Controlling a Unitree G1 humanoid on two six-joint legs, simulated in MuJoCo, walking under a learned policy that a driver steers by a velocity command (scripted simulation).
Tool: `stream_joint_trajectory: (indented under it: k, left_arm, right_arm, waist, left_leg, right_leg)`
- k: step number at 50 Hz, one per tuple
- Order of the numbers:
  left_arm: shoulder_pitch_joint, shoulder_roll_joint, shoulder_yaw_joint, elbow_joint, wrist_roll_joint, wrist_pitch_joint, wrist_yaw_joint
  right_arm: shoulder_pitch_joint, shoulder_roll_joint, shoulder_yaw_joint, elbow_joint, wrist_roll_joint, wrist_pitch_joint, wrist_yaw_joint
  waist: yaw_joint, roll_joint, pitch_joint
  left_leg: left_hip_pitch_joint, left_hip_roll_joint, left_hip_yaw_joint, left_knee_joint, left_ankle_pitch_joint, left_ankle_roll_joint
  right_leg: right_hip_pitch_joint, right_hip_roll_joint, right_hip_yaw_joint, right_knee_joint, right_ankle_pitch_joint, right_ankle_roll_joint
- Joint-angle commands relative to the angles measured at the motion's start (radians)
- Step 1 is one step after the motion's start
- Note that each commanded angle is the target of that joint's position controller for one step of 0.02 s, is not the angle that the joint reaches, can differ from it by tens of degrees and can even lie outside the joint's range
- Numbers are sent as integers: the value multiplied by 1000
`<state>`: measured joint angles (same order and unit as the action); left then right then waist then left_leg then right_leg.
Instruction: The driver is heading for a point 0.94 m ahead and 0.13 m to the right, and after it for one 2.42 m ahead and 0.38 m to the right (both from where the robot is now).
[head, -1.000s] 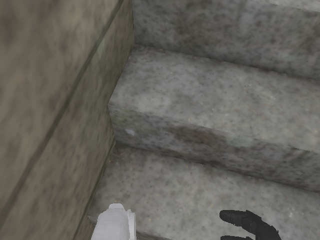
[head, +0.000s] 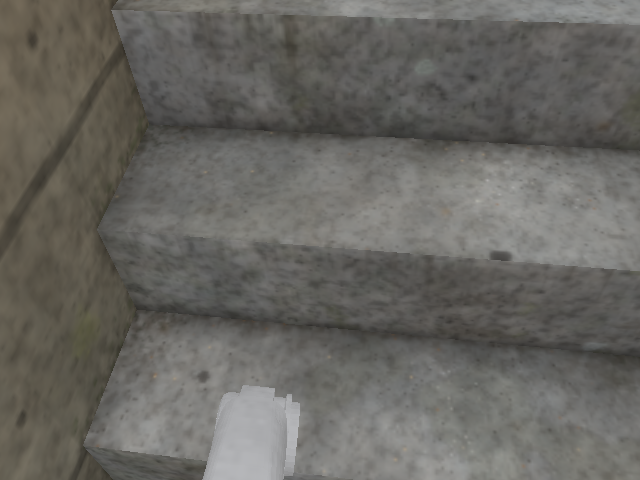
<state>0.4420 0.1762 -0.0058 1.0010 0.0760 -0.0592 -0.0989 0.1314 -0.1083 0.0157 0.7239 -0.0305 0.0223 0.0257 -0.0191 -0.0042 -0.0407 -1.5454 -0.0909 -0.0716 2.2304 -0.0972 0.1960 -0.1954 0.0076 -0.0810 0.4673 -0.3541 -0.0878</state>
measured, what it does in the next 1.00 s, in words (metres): climbs: left foot 0.21 m higher, then right foot 0.20 m higher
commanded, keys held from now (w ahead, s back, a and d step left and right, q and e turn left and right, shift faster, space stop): w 0.76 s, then no key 0.24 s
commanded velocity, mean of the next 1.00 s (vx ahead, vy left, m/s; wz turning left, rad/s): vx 0.39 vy -0.14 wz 0.00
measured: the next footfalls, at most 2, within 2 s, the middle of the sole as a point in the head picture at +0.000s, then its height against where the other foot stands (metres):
left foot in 0.18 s outside the picture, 0.21 m higher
right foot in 0.54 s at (486, 412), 0.20 m higher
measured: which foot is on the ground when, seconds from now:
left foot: up 0.00-0.16, down 0.18-0.56, up 0.58-0.96, down 0.98-1.00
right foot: down 0.00-0.18, up 0.20-0.52, down 0.54-1.00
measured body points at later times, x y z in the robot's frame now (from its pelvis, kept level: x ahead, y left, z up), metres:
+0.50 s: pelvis +0.29 -0.04 +0.22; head +0.32 -0.06 +0.67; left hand +0.60 +0.10 +0.23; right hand +0.24 -0.27 +0.07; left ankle +0.18 +0.08 -0.52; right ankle +0.43 -0.20 -0.28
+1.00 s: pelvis +0.56 -0.08 +0.47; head +0.60 -0.09 +0.92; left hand +0.52 +0.15 +0.33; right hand +0.82 -0.24 +0.40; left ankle +0.66 +0.02 -0.13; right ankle +0.44 -0.20 -0.26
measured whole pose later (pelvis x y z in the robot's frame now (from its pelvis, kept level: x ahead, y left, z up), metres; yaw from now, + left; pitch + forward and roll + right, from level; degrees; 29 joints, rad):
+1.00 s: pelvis +0.56 -0.08 +0.47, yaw +0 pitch +6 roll +4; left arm 0.47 0.15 0.04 1.01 -0.05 -0.15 0.00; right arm -0.07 -0.09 0.05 0.62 -0.01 0.04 -0.03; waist 0.01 -0.05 -0.04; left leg -0.93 -0.03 0.15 1.30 -0.54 0.13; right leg -0.16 -0.09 0.05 0.45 0.17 -0.06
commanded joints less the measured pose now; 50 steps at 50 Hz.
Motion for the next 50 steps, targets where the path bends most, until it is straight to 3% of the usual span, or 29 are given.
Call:
stream_joint_trajectory:
  k: [1, 4, 7, 9, 11, 13, 15, 16, 17, 19, 20, 21, 22, 23, 24, 25, 26, 27, 29, 31, 38, 39, 41, 43, 44, 45, 46, 47, 50]
  left_arm:
    - [73, 171, 46, -61, -99, -76, 124]
    - [72, 130, 45, -17, -140, -85, 174]
    - [129, 284, 78, -31, -177, -126, 164]
    - [25, 284, 87, -57, -213, -132, 138]
    - [-44, 158, 105, -142, -129, -130, 102]
    - [-338, -43, 58, -377, -65, -117, 101]
    - [-393, -144, 13, -480, -43, -88, 129]
    - [-328, -137, 5, -461, -57, -67, 137]
    - [-376, 118, 32, -481, -65, 63, 12]
    - [-406, 70, 8, -587, -59, 118, -17]
    - [-531, -153, -26, -543, -131, 33, 122]
    - [-615, -184, -58, -622, -151, 5, 177]
    - [-669, 188, -23, -731, -104, 99, 62]
    - [-530, -128, -56, -580, -136, 47, 131]
    - [-702, 164, -41, -699, -155, 131, 25]
    - [-456, 124, -27, -616, -114, 178, -33]
    - [-125, 67, 6, -331, -91, 61, 67]
    - [-52, 63, -4, -336, -96, 5, 93]
    - [-141, 193, 64, -254, -53, 7, 125]
    - [-55, 173, 91, -163, -57, -8, 145]
    - [-143, 97, 65, -151, -45, -68, 139]
    - [-103, -69, 0, 8, 37, -36, 23]
    - [36, 18, 10, 38, 72, -23, -26]
    - [2, 150, 45, 21, 21, -1, -56]
    - [21, 159, 84, -61, -102, -60, 106]
    - [-19, 193, 69, -40, -114, -113, 150]
    - [77, 268, 60, 58, -67, -70, -25]
    - [35, 264, 114, -76, -116, -102, 116]
    - [49, 212, 110, -100, -154, -145, 117]
  right_arm:
    - [-307, 45, 18, -168, -33, -9, -44]
    - [-210, 2, 1, -168, 25, 41, -56]
    - [97, -59, -17, -80, 30, 42, -67]
    - [200, -152, -48, 21, 9, 25, -40]
    - [373, -280, -121, 140, -76, 22, -98]
    - [218, -216, -123, 173, -14, -53, -89]
    - [180, -105, -92, 242, -58, -107, -88]
    - [189, -76, -78, 260, -53, -122, -83]
    - [169, 35, 8, 261, -38, -144, 79]
    - [110, -113, -55, 285, -33, -149, 95]
    - [258, -169, -76, 303, -47, -174, -16]
    - [288, -158, -53, 321, -30, -175, -39]
    - [122, -231, -62, 260, -123, -142, 112]
    - [148, -228, -78, 225, 28, -145, -42]
    - [201, -379, -85, 335, -57, -133, 168]
    - [49, -516, -145, 274, 2, -96, 193]
    - [9, -391, -148, 108, 58, -131, -6]
    - [67, -362, -137, 115, 98, -157, -29]
    - [224, -171, -112, 93, 11, -161, -2]
    - [46, 15, -72, -26, -60, -143, 2]
    - [-153, -3, -27, -252, -27, -35, -51]
    - [-148, -67, 9, -201, 70, -29, -10]
    - [-306, -77, 39, -276, 24, -25, -13]
    - [-568, -87, 53, -358, 18, 16, -8]
    - [-286, 53, 48, -264, 23, 18, -52]
    - [-147, 56, 40, -219, 46, 17, -77]
    - [-463, -87, 50, -338, 74, 63, 15]
    - [-24, -26, 1, -169, 18, 34, -60]
    - [217, -177, -56, 12, -16, 16, -72]
  waist:
    - [77, 49, 157]
    - [4, 4, 57]
    - [-187, -157, -346]
    - [-226, -242, -362]
    - [-245, 72, -300]
    - [-122, -49, -41]
    - [-12, -73, 124]
    - [34, -107, 148]
    - [87, -200, 96]
    - [179, 92, 104]
    - [35, 61, 247]
    - [63, 37, 331]
    - [148, -64, -108]
    - [112, 65, 204]
    - [179, 311, -185]
    - [284, 290, -252]
    - [188, 87, -352]
    - [205, 88, -358]
    - [83, -312, -360]
    - [88, -169, -167]
    - [-19, -23, 100]
    - [-90, -23, 71]
    - [-56, 96, 3]
    - [-46, -43, -26]
    - [34, -18, 59]
    - [-49, -119, 38]
    - [-144, -292, -231]
    - [-115, -58, -253]
    - [-145, 13, -340]
  left_leg:
    - [95, 74, 236, -216, -184, -117]
    - [498, 91, 352, -604, -251, -67]
    - [1151, -45, 336, -905, -340, -15]
    - [1315, -57, 217, -1318, -358, -36]
    - [1468, 428, -1013, -1860, -139, 323]
    - [1296, 379, -760, -1805, -501, 247]
    - [1205, 353, -471, -1788, -388, 94]
    - [1204, 340, -315, -1811, -253, 37]
    - [1177, 258, -34, -1794, -40, 2]
    - [1059, 248, 20, -1908, -90, -24]
    - [1110, 313, 10, -2088, -76, 21]
    - [1015, 315, 56, -2166, -41, -18]
    - [909, 200, 115, -2080, 121, -66]
    - [808, 271, 231, -2404, 359, 25]
    - [743, 289, 14, -2164, 1387, 128]
    - [1172, 410, 54, -2036, 1822, 128]
    - [1383, 259, 222, -1816, 1914, 30]
    - [1485, 243, 150, -1503, 1767, -38]
    - [997, -55, 2, -774, 37, -139]
    - [566, -100, -148, -257, -129, -75]
    - [212, 39, 5, 97, -246, -118]
    - [-76, 127, -119, 48, -197, 6]
    - [-78, 187, 8, -273, -74, 46]
    - [368, 209, 146, -490, -252, 52]
    - [665, 85, 395, -579, -268, -40]
    - [868, 131, 293, -633, -265, -20]
    - [858, 50, 257, -779, -96, -34]
    - [1067, 18, 277, -864, -381, 6]
    - [1434, 134, -204, -1455, -201, 107]
  right_leg:
    - [-117, -186, 210, -462, -35, -32]
    - [38, -154, -9, -454, 853, -39]
    - [186, -267, 12, -12, 2269, -55]
    - [218, -217, 39, 370, 1954, -82]
    - [-435, 156, 311, 1355, 316, 31]
    - [-817, 133, 387, 1885, 210, 0]
    - [-1072, 105, 454, 2123, 99, -55]
    - [-1105, 95, 410, 2100, 73, -74]
    - [-1138, 50, 327, 1760, 96, -186]
    - [-1149, 17, 288, 1878, -346, -231]
    - [-1194, 69, 192, 1923, -155, -100]
    - [-1170, 9, 172, 1739, -190, -81]
    - [-811, -49, 180, 1244, -87, -220]
    - [-498, -6, -132, 1038, -9, -87]
    - [-295, 83, 91, 1168, -136, -82]
    - [-439, 94, 47, 972, 93, -76]
    - [-238, 149, -145, 905, 78, -54]
    - [-185, 123, -33, 429, 69, -45]
    - [136, -164, 586, 197, 328, -283]
    - [80, -108, 580, 213, 96, -222]
    - [-161, -201, 463, -174, 63, -170]
    - [-85, -244, 484, -128, 7, -140]
    - [-111, -203, 387, -165, 135, -111]
    - [-429, -209, 282, -466, 450, -161]
    - [-335, -146, 178, -535, 694, -48]
    - [-324, -214, 154, -396, 1399, -38]
    - [-241, -265, 214, -335, 1865, -186]
    - [46, -224, 79, -67, 2022, -39]
    - [-170, -109, 221, 552, 1268, 9]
